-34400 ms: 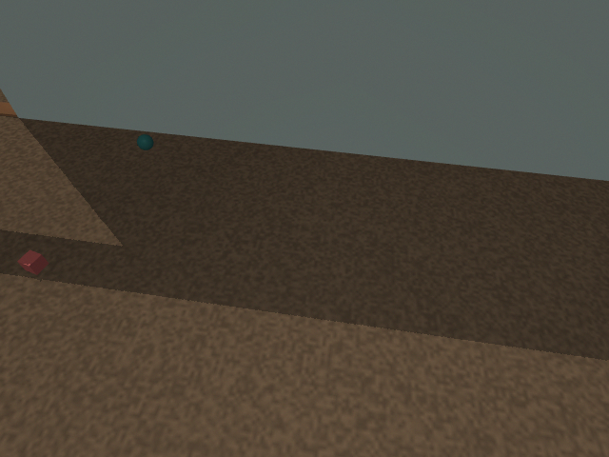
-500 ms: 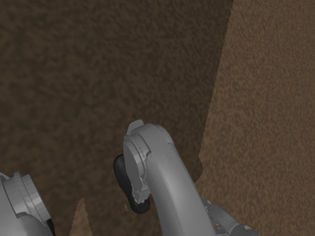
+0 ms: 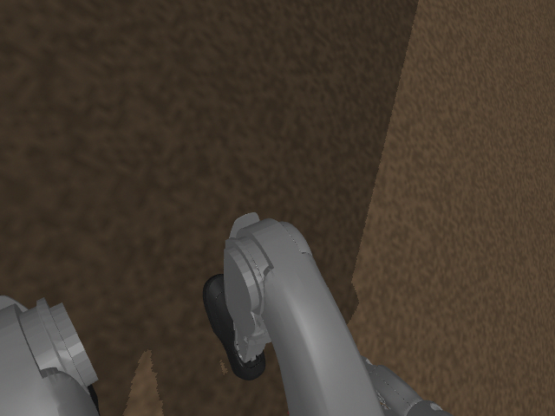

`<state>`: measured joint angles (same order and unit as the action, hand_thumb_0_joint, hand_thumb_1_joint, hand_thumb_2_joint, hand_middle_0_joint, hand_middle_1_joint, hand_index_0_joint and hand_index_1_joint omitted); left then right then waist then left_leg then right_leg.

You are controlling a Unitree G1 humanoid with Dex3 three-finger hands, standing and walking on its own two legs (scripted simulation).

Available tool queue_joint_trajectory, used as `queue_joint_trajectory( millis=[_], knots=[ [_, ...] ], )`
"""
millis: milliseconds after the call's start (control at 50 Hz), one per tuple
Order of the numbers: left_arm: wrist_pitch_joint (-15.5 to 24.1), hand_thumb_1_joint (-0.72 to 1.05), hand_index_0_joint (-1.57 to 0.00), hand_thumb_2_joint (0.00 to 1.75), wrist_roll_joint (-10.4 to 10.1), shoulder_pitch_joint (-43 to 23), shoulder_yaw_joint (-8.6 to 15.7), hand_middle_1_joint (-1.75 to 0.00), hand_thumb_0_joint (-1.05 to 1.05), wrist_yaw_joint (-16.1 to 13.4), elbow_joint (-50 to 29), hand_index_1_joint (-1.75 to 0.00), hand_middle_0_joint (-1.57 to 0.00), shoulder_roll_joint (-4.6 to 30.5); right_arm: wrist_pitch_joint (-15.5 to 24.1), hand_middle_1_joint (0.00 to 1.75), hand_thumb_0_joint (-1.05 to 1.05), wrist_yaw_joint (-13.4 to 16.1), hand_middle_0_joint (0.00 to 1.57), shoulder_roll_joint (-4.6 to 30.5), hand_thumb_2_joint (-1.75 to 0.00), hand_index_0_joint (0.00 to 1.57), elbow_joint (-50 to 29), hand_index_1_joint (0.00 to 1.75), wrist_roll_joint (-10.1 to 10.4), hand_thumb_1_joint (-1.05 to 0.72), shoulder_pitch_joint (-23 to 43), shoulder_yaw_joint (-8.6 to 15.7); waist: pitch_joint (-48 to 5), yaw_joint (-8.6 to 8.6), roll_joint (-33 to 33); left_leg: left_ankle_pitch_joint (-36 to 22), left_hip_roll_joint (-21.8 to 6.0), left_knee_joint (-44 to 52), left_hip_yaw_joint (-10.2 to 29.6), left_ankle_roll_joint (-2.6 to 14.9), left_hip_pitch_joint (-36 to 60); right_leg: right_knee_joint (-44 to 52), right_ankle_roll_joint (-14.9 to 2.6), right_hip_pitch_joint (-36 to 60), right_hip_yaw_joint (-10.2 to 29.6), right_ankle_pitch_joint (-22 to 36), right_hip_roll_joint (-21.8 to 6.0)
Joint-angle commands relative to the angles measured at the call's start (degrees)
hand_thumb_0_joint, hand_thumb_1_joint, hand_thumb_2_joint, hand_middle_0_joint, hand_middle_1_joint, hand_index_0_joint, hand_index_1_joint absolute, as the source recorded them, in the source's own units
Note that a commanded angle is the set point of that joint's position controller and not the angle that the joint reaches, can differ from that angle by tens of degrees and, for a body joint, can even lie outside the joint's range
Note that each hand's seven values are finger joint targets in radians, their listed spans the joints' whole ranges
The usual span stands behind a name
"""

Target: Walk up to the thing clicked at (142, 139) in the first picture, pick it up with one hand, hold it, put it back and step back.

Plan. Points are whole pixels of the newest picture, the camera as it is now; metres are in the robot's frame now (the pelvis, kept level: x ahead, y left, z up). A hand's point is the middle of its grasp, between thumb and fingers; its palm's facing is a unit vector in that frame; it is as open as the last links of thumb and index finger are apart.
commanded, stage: settle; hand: left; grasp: from above
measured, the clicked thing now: out of the picture +0.46 +0.36 -0.27
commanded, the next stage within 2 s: lift in 0.70 s
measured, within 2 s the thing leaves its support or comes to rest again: leaves its support in 0.06 s
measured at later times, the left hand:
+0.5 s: hand out of the picture +0.45 +0.37 -0.15, palm faces -0.45 -0.14 -0.88, open 10.1 cm
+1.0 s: hand out of the picture +0.44 +0.37 -0.11, palm faces -0.44 -0.16 -0.88, open 10.1 cm
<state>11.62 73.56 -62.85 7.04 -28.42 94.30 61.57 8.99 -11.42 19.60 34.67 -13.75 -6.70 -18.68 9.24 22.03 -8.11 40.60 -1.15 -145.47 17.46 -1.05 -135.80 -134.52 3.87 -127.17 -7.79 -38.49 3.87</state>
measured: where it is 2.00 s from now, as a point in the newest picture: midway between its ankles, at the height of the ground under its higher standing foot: (171, 386)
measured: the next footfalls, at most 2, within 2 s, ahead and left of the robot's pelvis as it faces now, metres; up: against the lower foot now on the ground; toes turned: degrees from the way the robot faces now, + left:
none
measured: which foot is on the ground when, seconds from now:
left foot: down 0.00-1.00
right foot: down 0.00-1.00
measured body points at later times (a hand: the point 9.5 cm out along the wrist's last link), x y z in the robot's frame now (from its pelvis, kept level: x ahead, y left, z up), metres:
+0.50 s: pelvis +0.00 +0.00 +0.02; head +0.24 +0.12 +0.38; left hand +0.47 +0.38 -0.10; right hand +0.11 -0.26 -0.07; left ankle +0.06 +0.13 -0.27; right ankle +0.12 -0.13 -0.27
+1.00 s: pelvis -0.01 -0.01 +0.04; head +0.23 +0.10 +0.41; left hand +0.46 +0.37 -0.05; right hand +0.07 -0.28 -0.05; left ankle +0.06 +0.13 -0.27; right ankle +0.12 -0.13 -0.27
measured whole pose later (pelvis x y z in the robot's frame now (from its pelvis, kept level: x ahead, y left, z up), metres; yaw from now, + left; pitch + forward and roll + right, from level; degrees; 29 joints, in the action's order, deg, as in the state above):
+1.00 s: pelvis -0.01 -0.01 +0.04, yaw +6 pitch +34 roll -11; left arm 7.9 67.1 -55.8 4.9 -6.7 69.1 47.6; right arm -2.9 -6.4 17.9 34.3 -5.7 -12.0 -6.7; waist -1.0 14.9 0.7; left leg 36.0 -0.3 -134.2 10.4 -0.3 -133.5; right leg -128.2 3.0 -126.2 -3.3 -37.2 0.3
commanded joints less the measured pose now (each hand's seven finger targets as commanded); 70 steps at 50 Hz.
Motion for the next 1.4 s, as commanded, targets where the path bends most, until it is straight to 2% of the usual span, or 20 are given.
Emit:
queue_joint_trajectory(
  millis=[0,100,120,260,300,340,440,580,680,720,780,800,820,960,1160,1180,1200,1260,1280,1380],
  knots=[
    [-0.2,0.59,-0.95,0.77,-1.3,-17.7,1.1,-0.84,0.0,-1.7,-17.6,-0.8,-0.91,15.4,-0.2,0.3,0.0,0.8,0.2,19.1,-0.9,0.2,-0.2,0.3,0.7,-0.91,-9.2,7.7,-44.0,-0.16,40.2,-18.7,-2.0,15.2,-8.4,-0.11,36.5,9.6,-5.69,18.7,-7.7,18.5,1.3],
    [-1.6,0.72,-1.04,0.81,-2.0,-12.8,2.0,-0.86,0.0,0.7,-20.7,-0.82,-1.0,12.5,-0.7,0.3,0.0,-0.1,0.2,18.8,-0.9,0.2,0.2,0.3,1.7,-0.91,-10.4,10.6,-45.6,-2.04,41.9,-20.0,-1.5,16.5,-8.7,-0.56,38.5,9.1,-6.23,15.9,-7.4,18.2,0.9],
    [-1.7,0.73,-1.05,0.83,-2.4,-13.8,2.1,-0.87,0.0,1.3,-24.7,-0.83,-1.01,12.4,-1.0,0.3,0.0,-0.4,0.2,18.0,-0.9,0.2,0.0,0.3,1.9,-0.9,-10.3,10.9,-48.9,-2.85,43.6,-20.2,-1.7,17.1,-9.0,-0.37,40.0,9.4,-5.94,17.1,-7.0,18.3,0.9],
    [-4.3,0.85,-1.14,0.8,-4.4,-14.4,-1.9,-0.86,0.0,7.2,-24.3,-0.81,-1.09,3.3,-2.8,0.3,0.0,-0.7,0.2,16.6,-0.9,0.2,0.4,0.3,4.0,-0.9,-12.4,13.5,-44.9,-1.91,35.2,-15.2,-0.8,18.0,-10.2,0.99,32.9,12.0,-5.68,14.9,-5.4,16.1,0.4],
    [-4.4,0.84,-1.14,0.82,-4.8,-14.1,-2.1,-0.86,0.0,9.2,-25.2,-0.82,-1.1,3.2,-3.7,0.3,0.0,-0.3,0.2,16.7,-0.9,0.2,0.2,0.3,4.7,-0.91,-12.3,14.1,-45.3,-2.96,33.4,-13.7,-0.6,19.2,-9.9,1.05,32.4,12.2,-5.93,14.2,-5.2,14.6,0.0],
    [-4.1,0.84,-1.14,0.83,-5.4,-15.7,-2.6,-0.87,0.0,11.2,-26.6,-0.83,-1.1,1.8,-4.3,0.3,0.0,0.1,0.2,16.5,-0.9,0.2,-0.6,0.3,5.1,-0.91,-12.8,14.5,-45.4,-2.58,32.0,-12.2,-0.2,20.0,-9.6,1.09,32.3,12.6,-6.03,14.3,-5.0,13.2,-0.3],
    [-3.2,0.84,-1.15,0.87,-5.1,-16.3,-2.1,-0.91,0.0,14.0,-28.7,-0.87,-1.11,3.1,-6.4,0.3,0.0,1.3,0.2,15.5,-0.9,0.2,-1.4,0.3,5.8,-0.91,-13.6,15.2,-48.7,-3.41,29.6,-14.4,0.2,19.8,-11.1,1.54,32.6,14.2,-5.83,18.2,-3.8,14.9,-0.3],
    [-2.2,0.79,-1.11,0.89,-3.6,-17.1,0.4,-0.9,0.0,14.9,-31.8,-0.86,-1.07,6.5,-9.0,0.3,0.0,3.4,0.2,14.8,-0.9,0.2,-2.2,0.3,6.5,-0.91,-13.7,15.5,-51.9,-5.79,32.0,-15.2,0.7,21.1,-12.1,1.28,35.4,14.6,-6.56,17.2,-3.0,14.1,-0.6],
    [-2.2,0.76,-1.08,0.93,-4.1,-17.7,-0.2,-0.92,0.0,15.4,-31.8,-0.89,-1.05,5.0,-10.0,0.3,0.0,4.6,0.2,14.4,-0.9,0.2,-2.4,0.3,6.6,-0.9,-13.9,15.7,-49.1,-4.75,31.8,-12.1,1.0,22.4,-12.3,1.36,34.7,15.9,-6.71,15.5,-2.8,11.3,-1.0],
    [-2.2,0.76,-1.08,0.96,-4.1,-18.0,-0.2,-0.93,0.0,15.5,-32.3,-0.9,-1.05,5.2,-10.2,0.3,0.0,4.9,0.2,14.0,-0.9,0.2,-2.1,0.3,6.6,-0.9,-14.4,15.9,-51.1,-4.76,31.0,-11.6,0.9,22.5,-13.0,1.72,34.8,16.6,-6.36,17.3,-2.5,11.2,-1.0],
    [-2.5,0.64,-1.0,0.86,-4.9,-16.6,-0.5,-0.87,0.0,16.1,-31.5,-0.82,-0.95,5.0,-10.3,0.3,0.0,5.2,0.2,13.7,-0.89,0.2,-1.7,0.3,6.8,-0.88,-14.8,16.0,-50.2,-4.91,29.2,-11.0,0.8,22.8,-13.2,1.96,33.6,17.7,-6.33,18.4,-1.9,10.5,-0.9],
    [-2.6,0.64,-1.02,0.83,-5.0,-16.7,-0.3,-0.93,0.0,16.5,-32.5,-0.88,-0.98,5.1,-10.3,0.3,0.0,5.4,0.2,13.9,-0.91,0.2,-1.8,0.3,6.8,-0.94,-15.3,16.2,-51.2,-5.05,29.7,-11.7,1.0,23.2,-13.4,1.89,34.5,17.9,-6.24,19.1,-2.0,11.2,-1.1],
    [-2.8,0.6,-0.94,0.85,-5.3,-16.4,-0.2,-0.85,0.0,17.0,-33.2,-0.81,-0.9,5.2,-10.4,0.3,0.0,5.5,0.2,13.8,-0.89,0.2,-1.9,0.3,7.0,-0.88,-15.1,16.4,-52.0,-5.96,30.4,-11.9,1.0,23.8,-13.4,1.77,35.2,17.8,-6.43,18.8,-1.9,11.1,-1.2],
    [-4.3,0.71,-1.03,0.84,-8.0,-14.5,1.6,-0.93,0.0,19.7,-40.7,-0.87,-0.97,5.2,-11.9,0.3,0.0,6.2,0.2,13.6,-0.9,0.2,-2.3,0.3,8.6,-0.91,-15.9,18.4,-57.9,-8.54,33.7,-15.7,1.3,27.7,-13.2,1.39,42.4,18.6,-6.89,19.1,-1.4,13.4,-2.0],
    [-4.7,0.66,-0.99,0.88,-11.5,-4.2,-0.3,-0.95,0.0,24.2,-45.3,-0.9,-0.94,-1.4,-13.3,0.3,0.0,7.0,0.2,10.4,-0.9,0.2,-1.3,0.3,10.5,-0.92,-15.7,20.7,-57.8,-10.79,27.7,-12.4,1.0,34.3,-13.7,2.82,44.8,24.5,-5.83,23.6,1.1,11.8,-2.4],
    [-4.3,0.66,-0.98,0.86,-12.1,-6.0,-0.8,-0.97,0.0,24.6,-48.5,-0.91,-0.92,-2.0,-13.3,0.3,0.0,7.1,0.2,10.2,-0.9,0.2,-1.5,0.3,10.5,-0.91,-15.6,20.9,-58.6,-10.54,27.5,-11.9,1.1,34.7,-13.7,2.81,44.8,25.1,-6.0,24.3,1.1,11.5,-2.4],
    [-4.3,0.65,-0.97,0.9,-12.2,-5.3,0.0,-0.99,0.0,24.7,-49.8,-0.93,-0.92,-0.9,-13.4,0.3,0.0,7.4,0.2,10.3,-0.9,0.2,-1.6,0.3,10.8,-0.91,-15.5,21.3,-60.0,-11.54,27.8,-12.0,0.9,35.9,-13.5,2.76,46.7,25.4,-5.91,25.1,1.3,11.8,-2.5],
    [-4.0,0.64,-0.96,0.92,-13.7,-4.2,-1.3,-1.0,0.0,25.4,-52.9,-0.95,-0.91,-3.9,-13.4,0.3,0.0,8.0,0.2,9.6,-0.9,0.2,-1.9,0.3,11.4,-0.91,-14.4,21.8,-57.6,-11.26,27.3,-9.1,0.6,39.8,-12.2,2.65,48.2,27.2,-5.75,25.6,1.1,10.6,-2.4],
    [-4.0,0.64,-0.95,0.9,-13.9,-3.2,-0.8,-1.0,0.0,25.4,-53.6,-0.94,-0.89,-3.2,-13.5,0.3,0.0,8.3,0.2,9.7,-0.9,0.2,-2.0,0.3,11.7,-0.91,-14.2,22.0,-57.0,-11.78,26.4,-8.4,0.6,40.9,-11.9,2.61,48.8,28.1,-5.78,26.0,1.1,10.0,-2.5],
    [-4.5,0.6,-0.91,0.92,-15.5,0.2,-0.7,-1.04,0.0,25.4,-60.3,-0.98,-0.85,-4.5,-13.3,0.3,0.0,9.6,0.2,8.5,-0.9,0.2,-2.8,0.3,12.5,-0.91,-12.4,22.6,-60.5,-13.39,26.3,-9.3,0.4,46.0,-12.1,2.55,55.7,32.5,-5.28,32.5,2.0,11.3,-2.7]
  ],
)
